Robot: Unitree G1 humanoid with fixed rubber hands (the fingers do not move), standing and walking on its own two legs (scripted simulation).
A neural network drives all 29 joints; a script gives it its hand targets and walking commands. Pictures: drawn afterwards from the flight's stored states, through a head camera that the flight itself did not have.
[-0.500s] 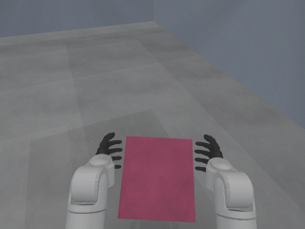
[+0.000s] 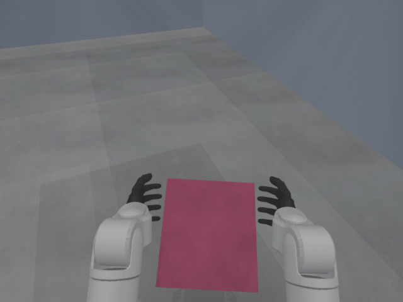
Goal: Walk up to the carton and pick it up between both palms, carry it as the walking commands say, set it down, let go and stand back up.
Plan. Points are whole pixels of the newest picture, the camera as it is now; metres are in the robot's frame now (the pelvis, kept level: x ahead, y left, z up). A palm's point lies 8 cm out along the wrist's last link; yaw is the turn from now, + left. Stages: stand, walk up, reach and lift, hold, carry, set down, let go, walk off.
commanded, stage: carry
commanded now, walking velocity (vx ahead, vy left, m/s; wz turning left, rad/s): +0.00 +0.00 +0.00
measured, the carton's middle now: (207, 233) +0.30 +0.00 -0.02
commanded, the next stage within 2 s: none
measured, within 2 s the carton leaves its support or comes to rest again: neither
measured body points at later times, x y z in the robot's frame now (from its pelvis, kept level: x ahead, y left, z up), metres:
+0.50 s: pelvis +0.00 +0.00 +0.00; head -0.01 +0.00 +0.45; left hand +0.29 +0.13 +0.09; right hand +0.29 -0.14 +0.09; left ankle +0.01 +0.10 -0.73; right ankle +0.04 -0.12 -0.73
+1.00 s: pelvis +0.00 -0.01 +0.00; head -0.01 -0.01 +0.45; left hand +0.29 +0.13 +0.08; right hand +0.29 -0.14 +0.09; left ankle +0.01 +0.10 -0.73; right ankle +0.04 -0.12 -0.73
